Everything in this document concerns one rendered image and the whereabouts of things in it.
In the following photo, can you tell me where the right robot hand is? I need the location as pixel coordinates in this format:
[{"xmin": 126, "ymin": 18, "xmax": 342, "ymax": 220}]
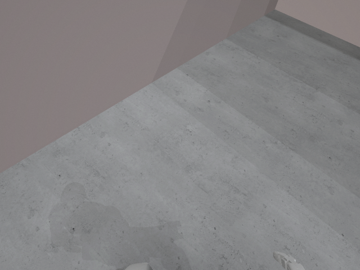
[{"xmin": 273, "ymin": 251, "xmax": 305, "ymax": 270}]

